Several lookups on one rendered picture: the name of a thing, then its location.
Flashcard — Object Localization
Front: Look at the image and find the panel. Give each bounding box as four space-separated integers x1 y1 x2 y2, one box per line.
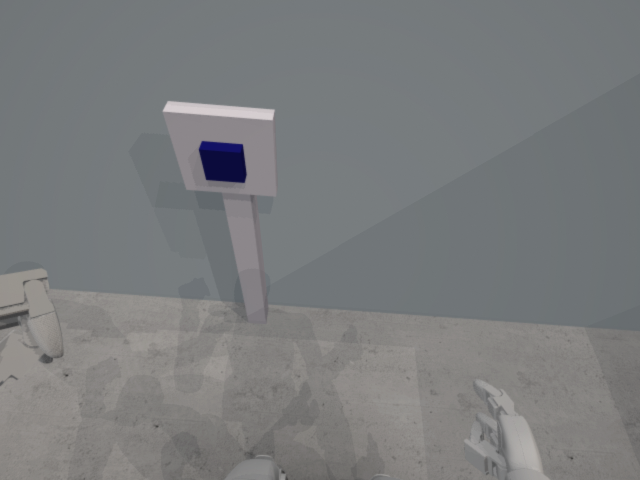
162 101 278 324

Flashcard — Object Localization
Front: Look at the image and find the robot right hand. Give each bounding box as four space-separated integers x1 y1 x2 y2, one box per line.
464 379 544 480

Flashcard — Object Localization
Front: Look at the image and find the robot left thigh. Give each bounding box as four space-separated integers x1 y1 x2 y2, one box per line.
224 459 287 480

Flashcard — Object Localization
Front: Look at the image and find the robot left hand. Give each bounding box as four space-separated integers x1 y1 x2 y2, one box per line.
0 268 63 386

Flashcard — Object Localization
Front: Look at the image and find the button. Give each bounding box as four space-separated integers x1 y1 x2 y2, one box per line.
199 141 247 183

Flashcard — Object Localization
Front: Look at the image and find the left robot shin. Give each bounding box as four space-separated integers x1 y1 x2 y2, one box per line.
255 455 279 468

